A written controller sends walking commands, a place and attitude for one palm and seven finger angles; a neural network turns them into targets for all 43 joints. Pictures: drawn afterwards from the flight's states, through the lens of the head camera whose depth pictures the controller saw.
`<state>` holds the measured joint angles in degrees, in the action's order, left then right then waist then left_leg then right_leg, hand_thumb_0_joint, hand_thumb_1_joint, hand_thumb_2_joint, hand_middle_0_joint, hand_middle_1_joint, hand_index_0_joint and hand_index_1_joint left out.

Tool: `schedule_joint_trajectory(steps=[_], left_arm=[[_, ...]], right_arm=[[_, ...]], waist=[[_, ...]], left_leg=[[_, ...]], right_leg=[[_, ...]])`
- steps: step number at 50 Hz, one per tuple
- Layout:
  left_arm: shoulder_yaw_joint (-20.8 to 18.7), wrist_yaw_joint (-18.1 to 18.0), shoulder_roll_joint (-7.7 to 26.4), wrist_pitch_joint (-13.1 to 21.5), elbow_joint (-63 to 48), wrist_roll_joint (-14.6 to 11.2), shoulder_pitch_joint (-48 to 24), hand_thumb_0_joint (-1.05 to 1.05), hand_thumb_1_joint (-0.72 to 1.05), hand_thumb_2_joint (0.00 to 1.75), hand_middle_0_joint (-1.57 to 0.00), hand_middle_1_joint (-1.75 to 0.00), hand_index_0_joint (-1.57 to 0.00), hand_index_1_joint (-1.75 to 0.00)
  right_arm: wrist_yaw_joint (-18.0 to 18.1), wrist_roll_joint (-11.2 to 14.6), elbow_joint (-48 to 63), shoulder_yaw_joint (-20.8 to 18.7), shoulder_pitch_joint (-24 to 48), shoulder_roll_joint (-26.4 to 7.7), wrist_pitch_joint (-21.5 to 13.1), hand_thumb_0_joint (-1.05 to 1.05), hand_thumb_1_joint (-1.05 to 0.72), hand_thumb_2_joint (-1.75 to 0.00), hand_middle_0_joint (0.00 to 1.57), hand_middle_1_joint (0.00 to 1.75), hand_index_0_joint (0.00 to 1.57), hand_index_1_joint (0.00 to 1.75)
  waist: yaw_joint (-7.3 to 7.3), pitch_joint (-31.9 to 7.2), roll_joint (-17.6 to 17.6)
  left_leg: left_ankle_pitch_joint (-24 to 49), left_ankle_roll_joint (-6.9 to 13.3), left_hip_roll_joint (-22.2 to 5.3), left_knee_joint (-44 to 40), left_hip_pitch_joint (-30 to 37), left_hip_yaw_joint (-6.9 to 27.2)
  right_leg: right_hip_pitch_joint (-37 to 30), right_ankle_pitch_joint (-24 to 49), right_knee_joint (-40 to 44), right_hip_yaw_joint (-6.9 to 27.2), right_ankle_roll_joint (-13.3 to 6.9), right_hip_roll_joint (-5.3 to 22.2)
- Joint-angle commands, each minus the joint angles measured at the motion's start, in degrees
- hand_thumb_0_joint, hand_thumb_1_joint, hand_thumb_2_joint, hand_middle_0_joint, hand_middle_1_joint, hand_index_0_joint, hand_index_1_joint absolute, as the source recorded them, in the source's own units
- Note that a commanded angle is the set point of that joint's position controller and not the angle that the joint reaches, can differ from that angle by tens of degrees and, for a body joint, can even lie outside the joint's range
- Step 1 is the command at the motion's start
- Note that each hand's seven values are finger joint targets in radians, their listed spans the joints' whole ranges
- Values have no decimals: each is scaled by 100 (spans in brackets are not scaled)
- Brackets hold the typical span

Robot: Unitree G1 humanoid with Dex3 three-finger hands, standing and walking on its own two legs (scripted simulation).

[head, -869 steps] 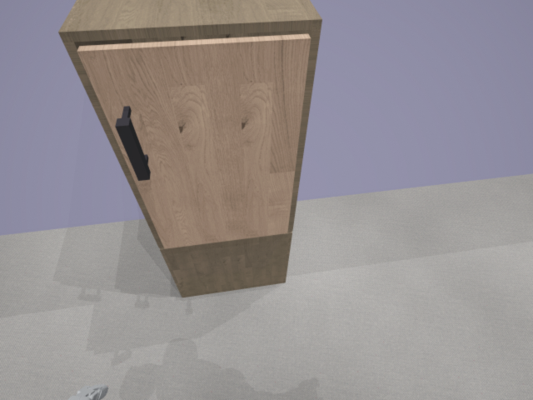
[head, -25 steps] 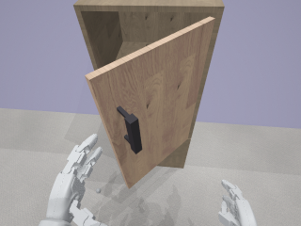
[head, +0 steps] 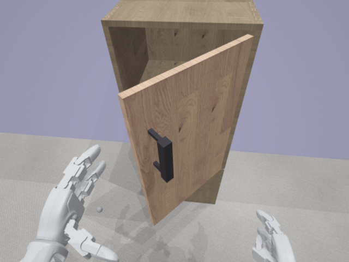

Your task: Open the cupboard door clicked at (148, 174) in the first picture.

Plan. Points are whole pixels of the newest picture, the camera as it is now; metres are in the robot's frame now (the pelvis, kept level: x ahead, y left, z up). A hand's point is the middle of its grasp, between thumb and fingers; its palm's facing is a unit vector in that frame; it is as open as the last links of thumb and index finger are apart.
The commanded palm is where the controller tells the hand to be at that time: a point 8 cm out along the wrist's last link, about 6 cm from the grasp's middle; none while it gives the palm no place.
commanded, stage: draw the hand back to the body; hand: left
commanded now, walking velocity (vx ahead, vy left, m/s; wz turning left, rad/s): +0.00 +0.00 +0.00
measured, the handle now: (160, 155) +0.33 +0.07 +0.09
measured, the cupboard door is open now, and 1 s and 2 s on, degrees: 47 47 47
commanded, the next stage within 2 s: step back with the hand held close in 1.16 s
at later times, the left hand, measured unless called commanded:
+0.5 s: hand (49, 187) +0.20 +0.23 +0.16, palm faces +0.34 -0.86 -0.37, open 12.5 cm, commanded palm +0.15 +0.28 +0.18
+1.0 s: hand (27, 171) +0.21 +0.26 +0.19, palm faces +0.45 -0.80 -0.39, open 7.6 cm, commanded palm +0.16 +0.30 +0.21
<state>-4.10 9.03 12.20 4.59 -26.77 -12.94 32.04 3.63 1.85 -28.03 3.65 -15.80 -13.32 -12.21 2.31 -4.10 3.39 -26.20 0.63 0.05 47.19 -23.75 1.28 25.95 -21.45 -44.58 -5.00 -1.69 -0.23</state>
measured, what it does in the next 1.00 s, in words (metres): stands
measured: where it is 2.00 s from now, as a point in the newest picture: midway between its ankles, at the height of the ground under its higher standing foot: outside the picture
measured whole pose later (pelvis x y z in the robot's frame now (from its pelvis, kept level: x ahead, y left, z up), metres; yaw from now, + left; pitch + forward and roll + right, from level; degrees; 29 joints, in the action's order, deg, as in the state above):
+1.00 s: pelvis +0.01 +0.00 +0.04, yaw -1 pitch -5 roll -1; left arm -19.0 -6.6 18.4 5.2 -22.3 -2.9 25.9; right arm 4.3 -0.6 -37.5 1.6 -10.3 -12.8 -6.1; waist 4.6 2.5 3.4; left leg -15.7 0.8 0.1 22.4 -2.0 -0.2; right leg 5.0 -11.3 -21.0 -3.2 -1.3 -0.9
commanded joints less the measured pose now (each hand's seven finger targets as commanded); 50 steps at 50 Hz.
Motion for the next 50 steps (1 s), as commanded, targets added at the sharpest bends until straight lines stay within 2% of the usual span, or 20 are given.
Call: schedule_joint_trajectory(steps=[1, 4, 5, 6, 7, 9, 10, 11, 13, 16, 20, 26, 27, 30, 35, 39, 42, 44, 45, 50], left_arm=[[-557, 113, 599, 241, -1345, -147, -338, 0, -43, 33, -15, -30, -15, -30], [-717, 210, 715, 167, -1418, -241, -545, 0, -32, 37, -16, -30, -16, -30], [-950, -606, 1582, 287, -1889, 648, -652, 0, -29, 39, -16, -30, -16, -30], [-896, -962, 1239, 195, -1554, 748, -222, 0, -26, 40, -16, -30, -16, -30], [-638, -1124, 932, 155, -1481, 840, -157, 0, -22, 42, -16, -30, -16, -30], [-637, -1324, 913, 169, -1382, 964, -187, 0, -15, 45, -16, -30, -16, -30], [-628, -1380, 914, 204, -1443, 1009, -201, 0, -12, 47, -16, -30, -16, -30], [-655, -1437, 976, 226, -1388, 1056, -211, 0, -8, 48, -16, -30, -16, -30], [-741, -1510, 1032, 264, -1394, 1100, -186, 0, -1, 51, -17, -30, -17, -30], [-952, -1587, 1180, 294, -1249, 1133, -335, 0, 9, 55, -17, -30, -17, -30], [-1172, -1627, 1257, 346, -1218, 1138, -446, 0, 23, 62, -18, -30, -18, -30], [-1520, -1655, 1429, 359, -1059, 1137, -534, 0, 44, 70, -18, -30, -18, -30], [-1554, -1647, 1415, 367, -1060, 1116, -576, 0, 48, 72, -19, -30, -19, -30], [-1767, -1651, 1535, 388, -1081, 1099, -702, 0, 58, 76, -19, -30, -19, -30], [-2023, -1657, 1678, 410, -1023, 1072, -960, 0, 76, 84, -19, -30, -19, -30], [-2328, -1673, 1865, 426, -906, 1015, -1053, 0, 90, 90, -20, -30, -20, -30], [-1988, -1598, 1507, 375, -595, 995, -938, 0, 90, 90, -20, -30, -20, -30], [-2024, -1601, 1600, 396, -717, 1008, -1094, 0, 90, 90, -20, -30, -20, -30], [-2050, -1616, 1646, 417, -753, 1017, -1097, 0, 90, 90, -20, -30, -20, -30], [-2144, -1653, 1762, 463, -958, 1038, -1109, 0, 90, 90, -20, -30, -20, -30]], right_arm=[[62, 30, 968, -240, 713, -555, -442, 0, -90, -90, 20, 30, 20, 30], [87, 43, 908, -216, 734, -571, -488, 0, -90, -90, 20, 30, 20, 30], [216, -78, 861, -263, 702, -510, -419, 0, -90, -90, 20, 30, 20, 30], [254, -141, 772, -227, 705, -401, -383, 0, -90, -90, 20, 30, 20, 30], [243, -161, 725, -195, 738, -401, -325, 0, -90, -90, 20, 30, 20, 30], [220, -171, 615, -206, 780, -416, -235, 0, -90, -90, 20, 30, 20, 30], [204, -186, 591, -205, 825, -428, -213, 0, -90, -90, 20, 30, 20, 30], [202, -190, 545, -219, 886, -445, -201, 0, -90, -90, 20, 30, 20, 30], [191, -212, 502, -234, 947, -445, -167, 0, -90, -90, 20, 30, 20, 30], [199, -233, 375, -239, 1064, -457, -120, 0, -90, -90, 20, 30, 20, 30], [181, -260, 280, -244, 1134, -451, -51, 0, -90, -90, 20, 30, 20, 30], [149, -265, 155, -311, 1196, -491, 51, 0, -90, -90, 20, 30, 20, 30], [138, -267, 153, -314, 1191, -486, 77, 0, -90, -90, 20, 30, 20, 30], [118, -262, 117, -345, 1200, -501, 133, 0, -90, -90, 20, 30, 20, 30], [108, -249, 66, -373, 1233, -509, 211, 0, -90, -90, 20, 30, 20, 30], [125, -246, 21, -404, 1260, -511, 245, 0, -90, -90, 20, 30, 20, 30], [97, -229, 13, -415, 1291, -526, 295, 0, -90, -90, 20, 30, 20, 30], [93, -230, 19, -428, 1315, -544, 295, 0, -90, -90, 20, 30, 20, 30], [102, -230, 15, -434, 1301, -539, 283, 0, -90, -90, 20, 30, 20, 30], [122, -243, 9, -428, 1315, -518, 219, 0, -90, -90, 20, 30, 20, 30]], waist=[[34, -374, -225], [31, -364, -83], [180, -381, -163], [128, -37, -235], [84, 97, -182], [55, 102, -120], [58, 28, 76], [75, 41, -10], [92, -25, -36], [107, 163, -43], [150, 113, 77], [197, 84, 15], [186, 101, -81], [199, 10, 48], [196, 103, 164], [230, 25, 54], [174, 349, -133], [186, 250, 72], [186, 199, 0], [204, 66, 118]], left_leg=[[1330, 15, 61, -955, -64, 162], [1325, 3, 67, -1044, 86, 186], [1376, 51, -4, -1300, 130, 106], [1265, 35, 11, -1365, 159, 67], [1332, 42, -12, -1455, 274, 68], [1593, 41, -41, -1609, 538, 70], [1666, 31, -41, -1719, 666, 70], [1787, 44, -51, -1796, 752, 73], [1926, 47, -74, -1988, 952, 66], [2020, 40, -81, -2203, 1089, 45], [2220, 14, -87, -2452, 1316, 51], [2844, -26, -125, -2611, 1576, 40], [2854, -27, -125, -2634, 1588, 31], [2976, -40, -124, -2671, 1682, 13], [2923, -55, -127, -2751, 1736, 0], [2977, -23, -122, -2755, 1800, -38], [2782, 9, -138, -2812, 1750, -42], [2534, 29, -117, -2835, 1785, -53], [2518, 46, -104, -2817, 1806, -63], [2577, 37, -75, -2792, 1824, -66]], right_leg=[[-757, 1011, 795, 162, 35, 2], [-804, 1016, 892, 167, 39, 2], [-1196, 1019, 1184, 423, -26, 95], [-1098, 830, 1409, 426, -26, 127], [-1154, 883, 1472, 378, -12, 141], [-1308, 1132, 1575, 329, -2, 138], [-1428, 1181, 1605, 310, -4, 140], [-1531, 1283, 1683, 296, -10, 134], [-1708, 1381, 1769, 291, 1, 131], [-1881, 1457, 1986, 292, -17, 125], [-2122, 1556, 2123, 281, -13, 116], [-2379, 1973, 2253, 277, -15, 92], [-2400, 2007, 2269, 275, 0, 90], [-2486, 2096, 2313, 301, -1, 89], [-2483, 2046, 2402, 312, -3, 69], [-2573, 2195, 2450, 340, 4, 80], [-2402, 2020, 2541, 312, 30, 70], [-2401, 1828, 2584, 350, 28, 78], [-2420, 1835, 2598, 360, 29, 70], [-2513, 1945, 2590, 394, 16, 73]])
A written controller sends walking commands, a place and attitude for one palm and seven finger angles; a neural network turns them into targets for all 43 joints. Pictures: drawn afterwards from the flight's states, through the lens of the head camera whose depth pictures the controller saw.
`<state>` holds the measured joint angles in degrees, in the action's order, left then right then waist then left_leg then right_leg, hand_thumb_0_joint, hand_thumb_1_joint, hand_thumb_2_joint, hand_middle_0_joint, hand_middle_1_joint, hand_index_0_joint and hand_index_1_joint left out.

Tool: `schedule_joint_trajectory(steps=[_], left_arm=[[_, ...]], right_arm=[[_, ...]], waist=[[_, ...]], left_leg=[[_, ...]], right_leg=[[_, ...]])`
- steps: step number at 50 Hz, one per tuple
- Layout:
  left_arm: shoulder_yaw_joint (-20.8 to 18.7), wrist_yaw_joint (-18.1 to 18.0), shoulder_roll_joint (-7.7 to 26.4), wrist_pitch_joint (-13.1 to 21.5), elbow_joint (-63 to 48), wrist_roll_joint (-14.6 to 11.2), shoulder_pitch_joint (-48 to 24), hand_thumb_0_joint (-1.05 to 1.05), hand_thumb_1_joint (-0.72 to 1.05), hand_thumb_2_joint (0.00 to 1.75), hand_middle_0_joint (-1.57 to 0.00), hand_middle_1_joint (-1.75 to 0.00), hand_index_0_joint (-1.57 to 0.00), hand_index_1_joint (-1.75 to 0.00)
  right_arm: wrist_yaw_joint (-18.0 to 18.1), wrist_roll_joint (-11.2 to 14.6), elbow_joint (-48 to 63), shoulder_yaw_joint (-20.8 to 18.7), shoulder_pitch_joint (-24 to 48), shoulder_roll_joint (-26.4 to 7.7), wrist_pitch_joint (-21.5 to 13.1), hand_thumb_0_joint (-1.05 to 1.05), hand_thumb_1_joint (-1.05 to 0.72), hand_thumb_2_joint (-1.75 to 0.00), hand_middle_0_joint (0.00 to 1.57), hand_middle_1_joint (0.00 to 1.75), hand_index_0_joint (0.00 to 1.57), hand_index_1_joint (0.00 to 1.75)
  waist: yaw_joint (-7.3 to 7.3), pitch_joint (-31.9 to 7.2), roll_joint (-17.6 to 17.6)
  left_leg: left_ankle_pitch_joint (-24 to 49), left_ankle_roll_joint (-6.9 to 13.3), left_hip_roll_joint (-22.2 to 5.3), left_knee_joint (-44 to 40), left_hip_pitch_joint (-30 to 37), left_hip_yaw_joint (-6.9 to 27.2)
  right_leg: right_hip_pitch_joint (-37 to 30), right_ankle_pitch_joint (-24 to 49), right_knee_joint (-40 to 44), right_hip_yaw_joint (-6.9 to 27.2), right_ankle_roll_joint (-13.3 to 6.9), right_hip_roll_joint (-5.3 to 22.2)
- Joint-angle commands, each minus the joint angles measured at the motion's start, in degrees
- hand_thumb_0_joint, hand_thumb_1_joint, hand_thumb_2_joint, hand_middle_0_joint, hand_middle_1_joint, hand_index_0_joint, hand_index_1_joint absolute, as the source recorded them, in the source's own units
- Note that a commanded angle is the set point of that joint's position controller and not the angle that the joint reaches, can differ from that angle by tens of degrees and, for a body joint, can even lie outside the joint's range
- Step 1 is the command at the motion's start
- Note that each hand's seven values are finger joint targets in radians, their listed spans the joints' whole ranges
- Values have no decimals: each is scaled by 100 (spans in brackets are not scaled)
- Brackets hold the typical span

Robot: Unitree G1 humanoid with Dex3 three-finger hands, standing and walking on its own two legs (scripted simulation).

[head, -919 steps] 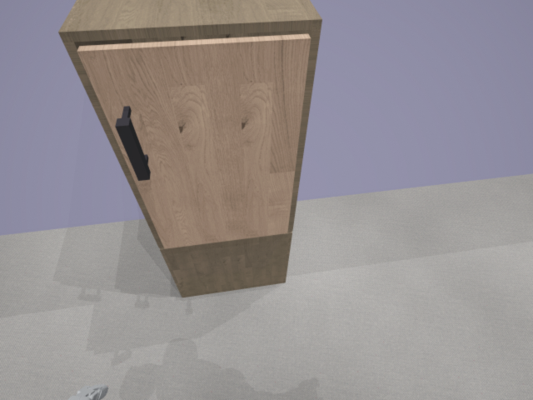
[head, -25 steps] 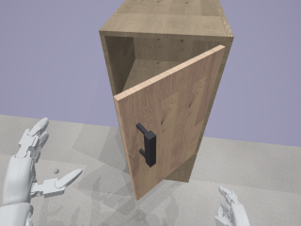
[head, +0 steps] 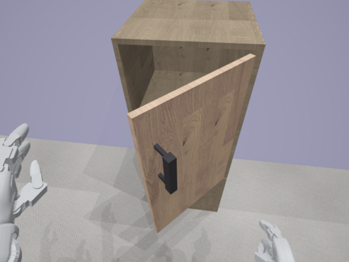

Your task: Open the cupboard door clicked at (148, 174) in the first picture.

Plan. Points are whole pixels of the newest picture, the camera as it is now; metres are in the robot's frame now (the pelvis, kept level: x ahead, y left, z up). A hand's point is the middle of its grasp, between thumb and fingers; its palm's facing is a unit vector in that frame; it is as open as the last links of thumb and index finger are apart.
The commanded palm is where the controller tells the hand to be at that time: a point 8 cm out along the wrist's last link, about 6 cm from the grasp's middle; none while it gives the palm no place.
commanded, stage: draw the hand back to the body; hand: left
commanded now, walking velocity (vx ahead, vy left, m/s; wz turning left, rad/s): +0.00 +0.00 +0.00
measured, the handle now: (165, 169) +0.31 +0.07 +0.05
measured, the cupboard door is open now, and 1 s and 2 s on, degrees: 47 47 47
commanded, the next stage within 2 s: step back with the hand held close in 0.16 s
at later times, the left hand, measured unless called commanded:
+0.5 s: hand (42, 188) +0.18 +0.26 +0.16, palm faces +0.41 -0.77 -0.48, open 7.4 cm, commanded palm +0.12 +0.30 +0.17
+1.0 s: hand (1, 230) +0.11 +0.28 +0.15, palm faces +0.43 -0.76 -0.49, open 7.4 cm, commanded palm +0.05 +0.32 +0.17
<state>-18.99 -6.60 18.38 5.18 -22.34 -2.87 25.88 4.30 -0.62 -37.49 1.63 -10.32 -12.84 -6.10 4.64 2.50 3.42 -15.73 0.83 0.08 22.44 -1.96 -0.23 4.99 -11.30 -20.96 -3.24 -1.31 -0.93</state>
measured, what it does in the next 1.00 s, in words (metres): shifts its weight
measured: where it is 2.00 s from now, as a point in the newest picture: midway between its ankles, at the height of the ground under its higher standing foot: outside the picture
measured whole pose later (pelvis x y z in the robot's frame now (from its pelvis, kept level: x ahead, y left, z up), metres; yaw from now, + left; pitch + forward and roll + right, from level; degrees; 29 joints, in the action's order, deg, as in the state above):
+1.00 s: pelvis -0.09 +0.02 -0.02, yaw +0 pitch +0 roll -1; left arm -25.2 -8.9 23.1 12.9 -30.6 0.1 30.8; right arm 4.8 -0.1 -32.1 0.5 -12.6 -12.5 -4.0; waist 0.5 2.7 -0.6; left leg -13.9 3.0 1.3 36.4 -22.6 -0.9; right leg 24.1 -10.3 -32.2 -2.3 0.3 0.4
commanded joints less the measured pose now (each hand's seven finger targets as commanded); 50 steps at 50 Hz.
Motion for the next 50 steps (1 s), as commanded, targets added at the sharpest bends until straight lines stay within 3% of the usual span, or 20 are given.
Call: schedule_joint_trajectory(steps=[1, 7, 10, 13, 14, 15, 16, 17, 18, 23, 25, 28, 30, 31, 35, 36, 40, 44, 47, 50], left_arm=[[-722, -104, 1235, 400, -1397, 41, -501, 0, 90, 90, -20, -30, -20, -30], [-680, -89, 1120, 403, -1234, 20, -380, 0, 90, 90, -20, -30, -20, -30], [-631, -70, 1078, 418, -1265, 23, -415, 0, 90, 90, -20, -30, -20, -30], [-629, -59, 1074, 416, -1179, 11, -384, 0, 90, 90, -20, -30, -20, -30], [-689, -84, 1230, 449, -1326, 22, -912, 0, 90, 90, -20, -30, -20, -30], [-1418, -130, 1930, 661, -1465, 33, -1313, 0, 90, 90, -20, -30, -20, -30], [-1358, -108, 1836, 747, -1245, 73, -1254, 0, 90, 90, -20, -30, -20, -30], [-1082, -60, 1419, 721, -872, 60, -466, 0, 90, 90, -20, -30, -20, -30], [-876, -17, 1199, 704, -895, 63, -93, 0, 90, 90, -20, -30, -20, -30], [-984, -59, 1337, 704, -1411, 41, 451, 0, 90, 90, -20, -30, -20, -30], [-1108, -98, 1460, 703, -1536, 38, 507, 0, 90, 90, -20, -30, -20, -30], [-1251, -161, 1570, 729, -1685, 28, 591, 0, 90, 90, -20, -30, -20, -30], [-1246, -188, 1581, 756, -1745, 49, 569, 0, 90, 90, -20, -30, -20, -30], [-1298, -205, 1638, 782, -1866, 63, 526, 0, 90, 90, -20, -30, -20, -30], [-1265, -245, 1572, 835, -1788, 116, 505, 0, 90, 90, -20, -30, -20, -30], [-1279, -249, 1567, 851, -1785, 133, 509, 0, 90, 90, -20, -30, -20, -30], [-1259, -287, 1530, 952, -1817, 218, 396, 0, 90, 90, -20, -30, -20, -30], [-1310, -330, 1562, 1045, -1939, 250, 313, 0, 90, 90, -20, -30, -20, -30], [-1363, -363, 1576, 1121, -2089, 263, 268, 0, 90, 90, -20, -30, -20, -30], [-1425, -359, 1502, 1158, -2087, 382, 161, 0, 90, 90, -20, -30, -20, -30]], right_arm=[[66, 1, 939, -225, 775, -580, -411, 0, -90, -90, 20, 30, 20, 30], [58, 3, 911, -226, 767, -547, -428, 0, -90, -90, 20, 30, 20, 30], [43, 15, 896, -246, 761, -550, -431, 0, -90, -90, 20, 30, 20, 30], [40, 23, 900, -255, 780, -550, -418, 0, -90, -90, 20, 30, 20, 30], [55, 26, 866, -246, 811, -566, -426, 0, -90, -90, 20, 30, 20, 30], [45, 120, 1113, -239, 638, -692, -307, 0, -90, -90, 20, 30, 20, 30], [55, 101, 1029, -225, 621, -609, -233, 0, -90, -90, 20, 30, 20, 30], [53, 66, 1031, -266, 626, -625, -175, 0, -90, -90, 20, 30, 20, 30], [27, 58, 1097, -298, 624, -676, -120, 0, -90, -90, 20, 30, 20, 30], [44, 70, 1251, -397, 601, -735, 67, 0, -90, -90, 20, 30, 20, 30], [68, 94, 1317, -432, 608, -712, 118, 0, -90, -90, 20, 30, 20, 30], [104, 114, 1372, -462, 595, -695, 162, 0, -90, -90, 20, 30, 20, 30], [124, 120, 1404, -472, 602, -705, 162, 0, -90, -90, 20, 30, 20, 30], [139, 113, 1415, -481, 636, -727, 142, 0, -90, -90, 20, 30, 20, 30], [134, 108, 1465, -483, 535, -749, 109, 0, -90, -90, 20, 30, 20, 30], [141, 99, 1458, -489, 566, -763, 89, 0, -90, -90, 20, 30, 20, 30], [104, 104, 1498, -488, 414, -804, 2, 0, -90, -90, 20, 30, 20, 30], [105, 88, 1486, -481, 321, -805, -69, 0, -90, -90, 20, 30, 20, 30], [125, 53, 1473, -461, 303, -804, -139, 0, -90, -90, 20, 30, 20, 30], [126, 38, 1523, -469, 326, -833, -209, 0, -90, -90, 20, 30, 20, 30]], waist=[[-15, -610, 167], [-23, -452, 27], [-42, -509, 127], [-34, -465, -74], [-79, -524, -12], [-334, 21, -185], [-327, 10, -103], [-346, -148, -302], [-351, -394, -186], [-363, -1229, -166], [-375, -1292, -329], [-368, -1357, -267], [-372, -1173, -191], [-350, -1174, 86], [-372, -875, -90], [-368, -836, 59], [-436, -598, -130], [-465, -605, -268], [-475, -592, 86], [-409, -574, 879]], left_leg=[[1567, 9, -72, -311, -358, 92], [1575, 15, -84, -341, -356, 78], [1540, 24, -80, -322, -296, 41], [1413, 40, -89, -351, -307, 62], [1321, 52, -67, -346, -280, 48], [812, 140, -148, -186, -791, 230], [652, 134, -117, -130, -856, 296], [843, 132, -133, -31, -767, 304], [1050, 129, -146, 44, -686, 255], [1976, 56, -272, 205, -794, 261], [2010, 48, -280, 296, -890, 263], [2080, 25, -316, 314, -1050, 345], [1787, 63, -357, 241, -1191, 413], [1732, 84, -382, 171, -1309, 464], [636, 217, -508, -50, -1996, 618], [342, 255, -499, -82, -2166, 634], [-1207, 370, -486, -26, -2800, 708], [-1531, 363, -434, 246, -2797, 722], [-1774, 398, -590, -35, -2987, 951], [-2427, 656, -1207, -1113, -4171, 1610]], right_leg=[[-443, 963, 227, 219, -31, 148], [-374, 967, 261, 194, -15, 143], [-343, 954, 286, 228, -4, 148], [-308, 809, 327, 222, 4, 136], [-295, 757, 357, 251, 10, 146], [388, 713, 666, 752, 18, 394], [409, 636, 706, 760, -33, 529], [460, 769, 646, 733, -44, 572], [427, 956, 549, 679, -39, 606], [49, 1993, -15, 554, -22, 665], [128, 2067, -105, 584, -13, 687], [146, 2079, -322, 571, -37, 702], [395, 1587, -336, 584, 2, 640], [357, 1480, -408, 574, -1, 616], [406, 631, -538, 647, 66, 528], [369, 510, -527, 698, 53, 542], [525, -445, -470, 892, 31, 627], [853, -978, -367, 975, -13, 695], [835, -1005, -712, 832, 24, 557], [-323, -171, -2290, 412, 232, -30]])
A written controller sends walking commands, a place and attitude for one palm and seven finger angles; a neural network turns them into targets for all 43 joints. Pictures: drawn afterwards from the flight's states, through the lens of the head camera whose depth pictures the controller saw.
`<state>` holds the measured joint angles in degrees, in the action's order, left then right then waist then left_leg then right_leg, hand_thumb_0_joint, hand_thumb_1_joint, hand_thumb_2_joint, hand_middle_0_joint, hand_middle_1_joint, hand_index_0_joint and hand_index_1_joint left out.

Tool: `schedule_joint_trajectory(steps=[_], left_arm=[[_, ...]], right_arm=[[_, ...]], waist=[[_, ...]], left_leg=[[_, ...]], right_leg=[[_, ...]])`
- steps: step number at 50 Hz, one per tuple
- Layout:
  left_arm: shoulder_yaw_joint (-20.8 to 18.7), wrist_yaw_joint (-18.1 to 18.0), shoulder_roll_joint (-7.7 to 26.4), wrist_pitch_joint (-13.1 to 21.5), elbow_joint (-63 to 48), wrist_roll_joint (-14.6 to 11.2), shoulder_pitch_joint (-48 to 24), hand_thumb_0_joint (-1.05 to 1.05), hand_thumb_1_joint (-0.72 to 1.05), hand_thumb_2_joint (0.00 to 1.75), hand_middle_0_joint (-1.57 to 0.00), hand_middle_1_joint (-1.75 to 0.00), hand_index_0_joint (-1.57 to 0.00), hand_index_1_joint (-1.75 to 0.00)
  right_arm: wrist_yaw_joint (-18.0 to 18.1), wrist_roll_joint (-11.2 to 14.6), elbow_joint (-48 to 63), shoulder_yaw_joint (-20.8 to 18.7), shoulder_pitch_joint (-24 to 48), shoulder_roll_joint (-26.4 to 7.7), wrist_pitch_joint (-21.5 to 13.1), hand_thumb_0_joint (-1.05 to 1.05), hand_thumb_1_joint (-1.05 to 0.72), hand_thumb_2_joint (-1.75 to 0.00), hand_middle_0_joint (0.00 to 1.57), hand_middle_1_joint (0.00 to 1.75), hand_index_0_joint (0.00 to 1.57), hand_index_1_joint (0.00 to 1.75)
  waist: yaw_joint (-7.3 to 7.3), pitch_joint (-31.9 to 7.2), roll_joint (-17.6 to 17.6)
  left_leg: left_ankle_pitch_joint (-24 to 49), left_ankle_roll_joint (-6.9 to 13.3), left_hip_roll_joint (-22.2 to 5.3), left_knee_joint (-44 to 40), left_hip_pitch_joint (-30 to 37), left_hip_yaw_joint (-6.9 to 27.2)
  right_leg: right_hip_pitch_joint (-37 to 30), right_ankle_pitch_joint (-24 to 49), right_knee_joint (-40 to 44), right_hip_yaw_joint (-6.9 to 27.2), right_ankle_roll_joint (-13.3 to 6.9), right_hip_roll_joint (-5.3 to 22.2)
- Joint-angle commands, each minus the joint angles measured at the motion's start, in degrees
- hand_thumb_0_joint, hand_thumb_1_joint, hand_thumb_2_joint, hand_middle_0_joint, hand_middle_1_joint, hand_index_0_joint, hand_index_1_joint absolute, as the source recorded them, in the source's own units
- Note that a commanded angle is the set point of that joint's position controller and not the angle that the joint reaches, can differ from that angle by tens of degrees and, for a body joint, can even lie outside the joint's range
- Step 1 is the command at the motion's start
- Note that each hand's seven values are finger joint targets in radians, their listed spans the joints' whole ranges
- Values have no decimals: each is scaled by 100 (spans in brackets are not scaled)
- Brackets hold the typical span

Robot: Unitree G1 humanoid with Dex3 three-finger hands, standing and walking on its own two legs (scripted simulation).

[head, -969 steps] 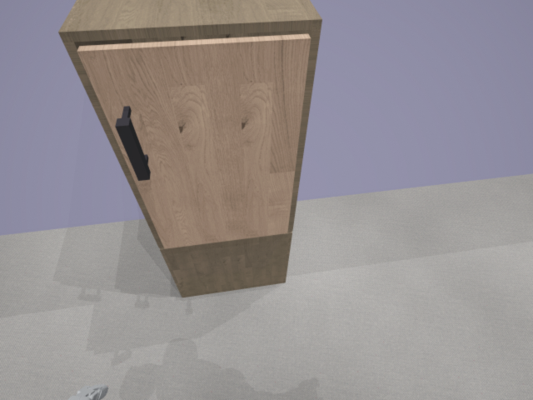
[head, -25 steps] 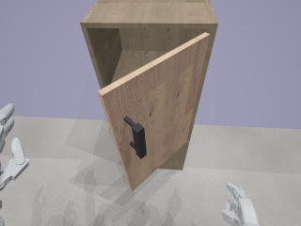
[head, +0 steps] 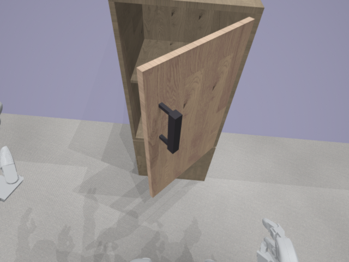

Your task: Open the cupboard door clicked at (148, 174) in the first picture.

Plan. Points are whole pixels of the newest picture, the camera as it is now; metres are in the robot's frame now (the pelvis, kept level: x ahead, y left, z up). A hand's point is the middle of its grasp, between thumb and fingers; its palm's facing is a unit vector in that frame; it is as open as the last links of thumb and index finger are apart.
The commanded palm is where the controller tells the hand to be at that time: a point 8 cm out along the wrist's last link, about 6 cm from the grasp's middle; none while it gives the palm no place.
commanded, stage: step back with the hand held close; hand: left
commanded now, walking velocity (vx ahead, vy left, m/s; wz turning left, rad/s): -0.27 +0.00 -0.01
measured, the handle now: (168, 128) +0.41 +0.05 +0.07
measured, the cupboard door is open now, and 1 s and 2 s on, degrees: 47 47 47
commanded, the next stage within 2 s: stop stepping back and stand still in 0.58 s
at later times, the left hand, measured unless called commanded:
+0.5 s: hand out of the picture +0.12 +0.28 +0.18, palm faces +0.42 -0.75 -0.50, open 7.4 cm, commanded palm +0.05 +0.31 +0.19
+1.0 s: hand out of the picture +0.01 +0.26 +0.18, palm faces +0.45 -0.79 -0.41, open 7.4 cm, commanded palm -0.05 +0.29 +0.19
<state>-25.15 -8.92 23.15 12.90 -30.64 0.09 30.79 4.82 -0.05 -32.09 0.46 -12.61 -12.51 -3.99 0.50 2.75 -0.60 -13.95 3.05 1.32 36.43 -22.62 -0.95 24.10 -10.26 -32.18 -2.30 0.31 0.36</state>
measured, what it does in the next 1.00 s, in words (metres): walks backwards: right foot, then right foot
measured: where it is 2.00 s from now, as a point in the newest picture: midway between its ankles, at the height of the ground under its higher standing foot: outside the picture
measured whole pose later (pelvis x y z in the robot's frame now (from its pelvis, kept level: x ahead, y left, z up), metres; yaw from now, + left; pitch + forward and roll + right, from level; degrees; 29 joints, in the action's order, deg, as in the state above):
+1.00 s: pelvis -0.19 -0.01 +0.00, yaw -1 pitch +0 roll -1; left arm -25.8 -8.3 24.9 11.1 -27.9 -3.1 30.0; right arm 5.3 0.1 -39.4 0.6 -15.7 -13.2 -6.6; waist -0.6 -2.6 -2.4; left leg -12.5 2.7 1.3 34.0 -22.3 -0.9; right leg 8.1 -24.2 -32.8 -1.2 1.1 0.8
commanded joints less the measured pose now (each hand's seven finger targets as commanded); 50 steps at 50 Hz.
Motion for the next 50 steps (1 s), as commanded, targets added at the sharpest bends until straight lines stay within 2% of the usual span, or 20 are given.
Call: schedule_joint_trajectory(steps=[1, 4, 8, 11, 15, 18, 20, 21, 22, 24, 26, 35, 36, 38, 39, 41, 43, 45, 48, 50], left_arm=[[-877, -117, 1120, 396, -1241, 88, -336, 0, 90, 90, -20, -30, -20, -30], [-820, -35, 979, 448, -1090, 80, -260, 0, 90, 90, -20, -30, -20, -30], [-639, 24, 1045, 461, -1110, -90, -279, 0, 90, 90, -20, -30, -20, -30], [-745, 20, 1174, 385, -1162, -183, 118, 0, 90, 90, -20, -30, -20, -30], [-945, -35, 1366, 328, -1276, -228, 111, 0, 90, 90, -20, -30, -20, -30], [-999, -57, 1353, 249, -1227, -217, 104, 0, 90, 90, -20, -30, -20, -30], [-1062, -63, 1411, 382, -1535, -143, 57, 0, 90, 90, -20, -30, -20, -30], [-1038, -13, 1356, 448, -1345, -130, 244, 0, 90, 90, -20, -30, -20, -30], [-1000, -15, 1301, 479, -1560, -140, 141, 0, 90, 90, -20, -30, -20, -30], [-775, -67, 1104, 439, -1518, -222, 94, 0, 90, 90, -20, -30, -20, -30], [-542, -76, 941, 318, -1567, -232, 147, 0, 90, 90, -20, -30, -20, -30], [-714, -10, 1267, 103, -1641, -452, 104, 0, 90, 90, -20, -30, -20, -30], [-913, 19, 1491, 127, -1666, -465, 408, 0, 90, 90, -20, -30, -20, -30], [-1170, 40, 1810, 250, -1644, -512, 637, 0, 90, 90, -20, -30, -20, -30], [-1367, -20, 1949, 281, -1714, -544, 395, 0, 90, 90, -20, -30, -20, -30], [-1081, 57, 1625, 141, -1560, -498, -40, 0, 90, 90, -20, -30, -20, -30], [-912, -3, 1308, 31, -1005, -393, 24, 0, 90, 90, -20, -30, -20, -30], [-716, -24, 1157, 18, -716, -318, -230, 0, 90, 90, -20, -30, -20, -30], [-555, -27, 1106, 80, -527, -291, -316, 0, 90, 90, -20, -30, -20, -30], [-533, -2, 1193, 200, -1112, -270, -476, 0, 90, 90, -20, -30, -20, -30]], right_arm=[[81, -26, 972, -357, 568, -802, -435, 0, -90, -90, 20, 30, 20, 30], [13, -62, 908, -379, 567, -778, -523, 0, -90, -90, 20, 30, 20, 30], [-63, -69, 669, -369, 599, -747, -531, 0, -90, -90, 20, 30, 20, 30], [-74, 8, 671, -408, 631, -644, -453, 0, -90, -90, 20, 30, 20, 30], [-60, 55, 660, -401, 771, -517, -249, 0, -90, -90, 20, 30, 20, 30], [26, 11, 626, -303, 792, -478, -196, 0, -90, -90, 20, 30, 20, 30], [111, -30, 715, -415, 885, -767, -305, 0, -90, -90, 20, 30, 20, 30], [110, -107, 674, -467, 880, -732, -434, 0, -90, -90, 20, 30, 20, 30], [71, -191, 679, -469, 699, -668, -543, 0, -90, -90, 20, 30, 20, 30], [-1, -110, 481, -485, 526, -635, -692, 0, -90, -90, 20, 30, 20, 30], [-48, -67, 390, -480, 570, -669, -779, 0, -90, -90, 20, 30, 20, 30], [-107, -89, 414, -280, 730, -584, -703, 0, -90, -90, 20, 30, 20, 30], [-125, -107, 492, -261, 704, -571, -642, 0, -90, -90, 20, 30, 20, 30], [-152, -92, 466, -159, 746, -461, -470, 0, -90, -90, 20, 30, 20, 30], [-146, -193, 459, -129, 809, -510, -480, 0, -90, -90, 20, 30, 20, 30], [-102, 14, 478, -200, 710, -546, -542, 0, -90, -90, 20, 30, 20, 30], [-9, 41, 407, -120, 656, -476, -535, 0, -90, -90, 20, 30, 20, 30], [62, 8, 283, -140, 539, -629, -595, 0, -90, -90, 20, 30, 20, 30], [122, 66, 408, -241, 461, -873, -724, 0, -90, -90, 20, 30, 20, 30], [105, -67, 363, -208, 475, -760, -786, 0, -90, -90, 20, 30, 20, 30]], waist=[[31, -716, 1274], [6, -439, 828], [-69, -1260, 375], [-50, -1692, 13], [-15, -1024, -774], [-122, -705, -380], [43, -1108, 1625], [-13, -1320, 2332], [-35, -1249, 1881], [-1, -1264, 671], [16, -1480, 963], [86, -1582, 1577], [80, -1554, 1351], [48, -1186, -537], [106, -1026, -586], [-35, -980, -1137], [-121, -622, -702], [-204, -629, 210], [-73, -726, 700], [-175, -820, 1471]], left_leg=[[-2202, 450, -1413, -2508, -1942, 1768], [-1572, 485, -1353, -2146, -1797, 1572], [1643, -97, -684, -818, 458, 707], [1255, -189, -404, -258, 928, 420], [-774, -311, -20, 1373, 689, 286], [-197, -267, -280, -665, 566, 472], [1615, 190, -1439, -1920, 7, 1640], [782, 427, -1932, -2632, -503, 2151], [265, 617, -2168, -2750, -677, 2504], [2129, 680, -1906, -1952, 909, 1897], [2743, 541, -1704, -1869, 1597, 1449], [-292, -70, -977, -2759, 1034, 729], [-307, -267, -653, -2373, 1057, 509], [-76, -529, 7, 440, 1421, -68], [-445, -510, -60, 1633, 722, 91], [-366, -456, -121, 2211, -127, 386], [-285, -312, -405, 674, -5, 160], [609, -172, -255, -706, 1074, 20], [1164, 174, -1060, -1322, 1405, 1317], [-57, 180, -1341, -2384, 1214, 2215]], right_leg=[[-2243, -31, -1382, 300, 74, -197], [-2084, -353, -994, 469, 28, -222], [-1114, 1996, 205, 1094, -234, 396], [-888, 1966, 615, 1342, -430, 746], [290, 562, 1639, 1810, -915, 1576], [-109, 1258, 764, 1149, -521, 1041], [-957, 203, -779, 338, 90, -176], [-1362, -1459, -2189, 379, 69, -473], [-1101, -1833, -3235, 637, 46, -531], [105, -1964, -2874, 726, 35, -322], [158, -1888, -2465, 497, 92, -261], [-1607, -1691, 578, -226, -219, -492], [-1688, -1220, 1507, -163, -320, -347], [-83, -1110, 2573, 1270, -818, 1371], [120, -393, 2413, 1634, -1154, 2008], [-488, 702, 1574, 1162, -972, 1610], [-1022, 1606, 1054, 659, -731, 1411], [-713, 946, 699, 373, -343, 970], [-543, -312, 118, 56, 46, 50], [-541, -1753, -904, 10, 38, -196]])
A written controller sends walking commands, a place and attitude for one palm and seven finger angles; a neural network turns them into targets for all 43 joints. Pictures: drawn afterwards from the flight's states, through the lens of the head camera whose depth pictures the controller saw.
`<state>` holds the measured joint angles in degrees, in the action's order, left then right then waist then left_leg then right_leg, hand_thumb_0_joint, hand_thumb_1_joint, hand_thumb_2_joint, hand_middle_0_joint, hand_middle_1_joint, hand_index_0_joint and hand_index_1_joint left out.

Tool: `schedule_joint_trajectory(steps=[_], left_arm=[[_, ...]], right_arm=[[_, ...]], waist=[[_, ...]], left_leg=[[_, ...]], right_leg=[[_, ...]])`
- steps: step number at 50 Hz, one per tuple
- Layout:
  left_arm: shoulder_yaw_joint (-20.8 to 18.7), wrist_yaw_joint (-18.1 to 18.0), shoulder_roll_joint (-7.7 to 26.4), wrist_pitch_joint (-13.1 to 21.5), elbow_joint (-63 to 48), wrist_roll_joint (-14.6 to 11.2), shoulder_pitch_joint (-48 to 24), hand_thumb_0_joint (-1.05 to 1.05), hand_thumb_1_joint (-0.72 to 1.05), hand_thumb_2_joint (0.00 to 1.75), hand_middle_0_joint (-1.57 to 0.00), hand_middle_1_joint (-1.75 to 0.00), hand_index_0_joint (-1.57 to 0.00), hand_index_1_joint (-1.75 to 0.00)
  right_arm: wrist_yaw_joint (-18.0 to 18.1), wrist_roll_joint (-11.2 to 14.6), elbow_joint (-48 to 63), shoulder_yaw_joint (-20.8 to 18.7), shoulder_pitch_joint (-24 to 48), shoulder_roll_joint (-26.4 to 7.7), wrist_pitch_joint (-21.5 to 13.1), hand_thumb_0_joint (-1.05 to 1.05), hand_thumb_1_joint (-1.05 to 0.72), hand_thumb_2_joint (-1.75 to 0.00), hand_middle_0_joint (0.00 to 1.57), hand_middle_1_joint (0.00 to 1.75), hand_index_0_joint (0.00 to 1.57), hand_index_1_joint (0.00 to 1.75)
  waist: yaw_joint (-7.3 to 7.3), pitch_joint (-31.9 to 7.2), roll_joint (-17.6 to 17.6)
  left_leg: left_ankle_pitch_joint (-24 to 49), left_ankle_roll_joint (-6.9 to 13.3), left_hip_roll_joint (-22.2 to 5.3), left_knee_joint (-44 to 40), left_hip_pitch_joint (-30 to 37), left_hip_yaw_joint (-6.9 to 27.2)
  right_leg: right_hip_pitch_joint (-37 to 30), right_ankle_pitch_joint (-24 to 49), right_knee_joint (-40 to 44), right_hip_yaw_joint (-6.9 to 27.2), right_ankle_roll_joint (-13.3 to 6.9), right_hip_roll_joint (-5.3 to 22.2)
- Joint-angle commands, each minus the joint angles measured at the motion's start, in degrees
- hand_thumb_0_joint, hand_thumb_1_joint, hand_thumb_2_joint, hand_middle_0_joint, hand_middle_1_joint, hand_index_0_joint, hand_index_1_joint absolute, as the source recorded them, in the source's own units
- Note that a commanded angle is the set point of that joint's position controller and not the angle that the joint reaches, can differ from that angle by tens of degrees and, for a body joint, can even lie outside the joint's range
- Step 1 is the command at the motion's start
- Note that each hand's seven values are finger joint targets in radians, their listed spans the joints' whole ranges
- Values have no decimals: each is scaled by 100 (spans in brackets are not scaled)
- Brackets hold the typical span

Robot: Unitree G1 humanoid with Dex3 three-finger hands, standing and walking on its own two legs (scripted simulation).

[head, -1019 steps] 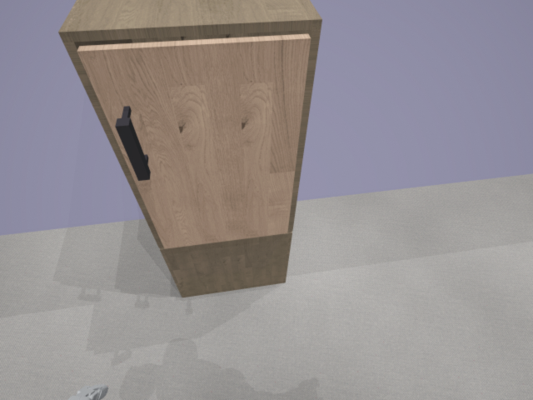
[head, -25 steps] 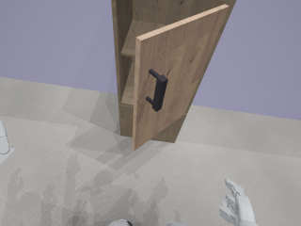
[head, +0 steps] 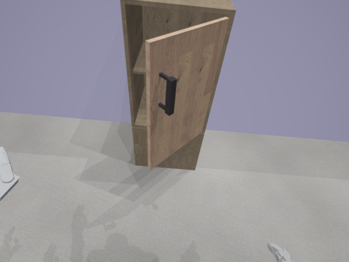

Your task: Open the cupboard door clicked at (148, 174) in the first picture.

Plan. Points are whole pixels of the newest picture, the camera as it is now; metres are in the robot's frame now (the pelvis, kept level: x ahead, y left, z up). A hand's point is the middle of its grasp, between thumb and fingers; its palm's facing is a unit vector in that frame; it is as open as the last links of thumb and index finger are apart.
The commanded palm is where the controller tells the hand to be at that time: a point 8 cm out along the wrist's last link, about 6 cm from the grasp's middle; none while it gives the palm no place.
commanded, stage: stop stepping back and stand still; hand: left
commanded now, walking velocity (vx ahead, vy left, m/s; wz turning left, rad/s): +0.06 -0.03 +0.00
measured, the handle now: (166, 94) +0.60 +0.06 +0.07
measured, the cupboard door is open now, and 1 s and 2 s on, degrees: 47 47 47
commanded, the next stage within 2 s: let the arm hang, fingers relaxed in 1.10 s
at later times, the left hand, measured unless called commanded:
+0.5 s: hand out of the picture +0.15 +0.28 +0.17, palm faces +0.48 -0.77 -0.41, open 7.4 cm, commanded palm +0.09 +0.31 +0.19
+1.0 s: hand out of the picture +0.13 +0.29 +0.16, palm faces +0.42 -0.78 -0.47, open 7.4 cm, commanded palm +0.07 +0.33 +0.19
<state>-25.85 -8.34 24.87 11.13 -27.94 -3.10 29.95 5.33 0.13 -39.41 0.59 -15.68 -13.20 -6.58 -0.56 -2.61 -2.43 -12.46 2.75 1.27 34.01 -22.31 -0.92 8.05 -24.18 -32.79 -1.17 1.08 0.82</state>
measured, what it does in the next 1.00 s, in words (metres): steps on the spot: left foot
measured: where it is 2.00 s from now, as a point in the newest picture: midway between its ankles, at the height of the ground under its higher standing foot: outside the picture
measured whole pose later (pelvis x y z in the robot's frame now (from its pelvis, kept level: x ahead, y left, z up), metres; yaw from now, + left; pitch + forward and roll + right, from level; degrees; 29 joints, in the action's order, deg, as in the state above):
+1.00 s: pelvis -0.06 +0.02 +0.02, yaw +1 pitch -1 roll -1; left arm -23.1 -7.7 22.0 11.5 -25.9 -1.9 31.6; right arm 4.6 -0.5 -35.8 0.9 -12.0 -11.6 -8.0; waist 0.7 2.6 0.3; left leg -9.4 0.3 -2.2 25.4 -15.3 -3.4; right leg 10.5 -12.4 -23.7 -3.2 0.9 1.3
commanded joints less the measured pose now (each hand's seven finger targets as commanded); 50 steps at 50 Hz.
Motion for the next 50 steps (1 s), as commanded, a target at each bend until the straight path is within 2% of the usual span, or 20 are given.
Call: schedule_joint_trajectory(steps=[1, 3, 5, 6, 7, 8, 9, 10, 11, 13, 15, 17, 18, 20, 22, 23, 29, 35, 41, 50], left_arm=[[-525, -67, 1135, 415, -1581, 82, -459, 0, 90, 90, -20, -30, -20, -30], [-483, -96, 960, 374, -1543, 109, 9, 0, 90, 90, -20, -30, -20, -30], [-522, -102, 953, 306, -1483, 110, 387, 0, 90, 90, -20, -30, -20, -30], [-724, -97, 1163, 286, -1359, 123, 600, 0, 90, 90, -20, -30, -20, -30], [-677, -71, 1111, 278, -1238, 125, 583, 0, 90, 90, -20, -30, -20, -30], [-785, -78, 1273, 302, -1346, 94, 294, 0, 90, 90, -20, -30, -20, -30], [-813, -107, 1227, 354, -1428, 41, -153, 0, 90, 90, -20, -30, -20, -30], [-812, -102, 1181, 443, -1178, 51, -310, 0, 90, 90, -20, -30, -20, -30], [-720, -91, 1178, 464, -1074, 86, -627, 0, 90, 90, -20, -30, -20, -30], [-458, -66, 854, 461, -466, 178, -549, 0, 90, 90, -20, -30, -20, -30], [-312, -114, 743, 432, -331, 215, -631, 0, 90, 90, -20, -30, -20, -30], [-177, -145, 641, 393, -416, 193, -637, 0, 90, 90, -20, -30, -20, -30], [-176, -142, 665, 405, -598, 187, -685, 0, 90, 90, -20, -30, -20, -30], [-302, -139, 802, 439, -1042, 161, -791, 0, 90, 90, -20, -30, -20, -30], [-409, -79, 811, 430, -929, 166, -367, 0, 90, 90, -20, -30, -20, -30], [-420, -66, 828, 434, -1063, 186, -407, 0, 90, 90, -20, -30, -20, -30], [-514, -54, 808, 479, -976, 112, -137, 0, 90, 90, -20, -30, -20, -30], [-511, -11, 760, 438, -802, 63, -16, 0, 90, 90, -20, -30, -20, -30], [-436, -7, 771, 398, -1010, 91, -89, 0, 90, 90, -20, -30, -20, -30], [-411, -47, 747, 385, -950, 114, -5, 0, 90, 90, -20, -30, -20, -30]], right_arm=[[27, -135, 1073, -211, 819, -660, -593, 0, -90, -90, 20, 30, 20, 30], [-44, -115, 1115, -189, 830, -599, -625, 0, -90, -90, 20, 30, 20, 30], [-53, -109, 1196, -213, 890, -649, -549, 0, -90, -90, 20, 30, 20, 30], [-45, -138, 1240, -234, 897, -650, -469, 0, -90, -90, 20, 30, 20, 30], [-54, -154, 1283, -265, 940, -561, -355, 0, -90, -90, 20, 30, 20, 30], [-67, -111, 1207, -321, 881, -546, -295, 0, -90, -90, 20, 30, 20, 30], [-52, -108, 1074, -346, 789, -585, -323, 0, -90, -90, 20, 30, 20, 30], [-60, -123, 975, -307, 642, -560, -388, 0, -90, -90, 20, 30, 20, 30], [-64, -109, 990, -277, 645, -508, -396, 0, -90, -90, 20, 30, 20, 30], [15, -83, 943, -242, 601, -473, -413, 0, -90, -90, 20, 30, 20, 30], [100, -79, 952, -231, 692, -457, -486, 0, -90, -90, 20, 30, 20, 30], [124, -72, 951, -231, 633, -503, -556, 0, -90, -90, 20, 30, 20, 30], [116, -65, 991, -252, 644, -552, -576, 0, -90, -90, 20, 30, 20, 30], [87, -35, 1150, -314, 730, -719, -571, 0, -90, -90, 20, 30, 20, 30], [44, -25, 1105, -239, 688, -553, -539, 0, -90, -90, 20, 30, 20, 30], [19, -35, 1122, -223, 733, -569, -540, 0, -90, -90, 20, 30, 20, 30], [-83, -35, 1162, -240, 757, -518, -585, 0, -90, -90, 20, 30, 20, 30], [-91, -41, 1219, -228, 841, -491, -486, 0, -90, -90, 20, 30, 20, 30], [-36, -50, 1260, -240, 891, -514, -483, 0, -90, -90, 20, 30, 20, 30], [-21, -51, 1267, -260, 885, -535, -477, 0, -90, -90, 20, 30, 20, 30]], waist=[[-5, -216, 1611], [84, -181, 1557], [110, -107, 1546], [129, -92, 1089], [102, 33, 231], [139, 188, -996], [30, 517, -860], [-105, 416, -354], [-148, 376, -181], [-100, 478, -36], [20, 416, -177], [26, 305, 7], [33, 244, 134], [67, -10, 541], [35, 22, 1002], [41, 81, 1015], [45, -229, 532], [44, -112, 494], [62, -184, 744], [77, -117, 599]], left_leg=[[-1078, 339, -1427, -2457, 819, 2378], [-1918, 318, -1218, -2621, 228, 1698], [-2314, -16, -869, -2426, -389, 1045], [-2169, -164, -559, -1707, -614, 724], [-1596, -259, -166, -22, -727, 217], [-1072, -311, 34, 1947, -887, 71], [-762, -351, -120, 2942, -1287, 225], [-666, -337, -356, 3039, -1275, 312], [-727, -326, -520, 2618, -1030, 336], [-638, -194, -549, 1504, -330, -11], [-684, -108, -389, 433, 294, -321], [-579, -63, -251, -507, 820, -424], [-533, -1, -359, -847, 1008, -214], [581, 150, -859, -975, 1199, 491], [391, 186, -911, -1195, 1008, 543], [354, 169, -955, -1300, 808, 599], [880, -125, -573, -755, 950, 57], [572, -174, -554, -1017, 1054, 81], [338, -187, -576, -1409, 1088, 191], [185, -214, -503, -1402, 1055, 162]], right_leg=[[919, -607, -1113, 57, -85, -167], [259, -532, -541, -136, -162, -189], [-471, -294, 355, -490, -262, -318], [-575, -403, 916, -183, -410, -133], [-68, -1124, 1661, 922, -794, 603], [880, -2177, 2615, 2724, -1314, 1850], [1180, -1673, 2706, 2781, -1412, 2013], [1151, -1217, 2487, 2274, -1356, 1919], [1336, -1376, 2362, 1957, -1226, 1779], [1474, -897, 2093, 1268, -1021, 1443], [1321, -699, 1903, 1123, -946, 1291], [1078, -266, 1529, 939, -737, 1032], [966, 163, 1200, 816, -570, 844], [747, 1324, 432, 394, -243, 316], [787, 1101, 270, 123, -127, 141], [670, 1120, 205, -19, -84, 66], [325, 2073, 772, 390, -215, 316], [479, 1655, 1109, 330, -156, 249], [328, 1418, 1143, 95, -82, 121], [315, 1352, 1401, 114, -79, 139]])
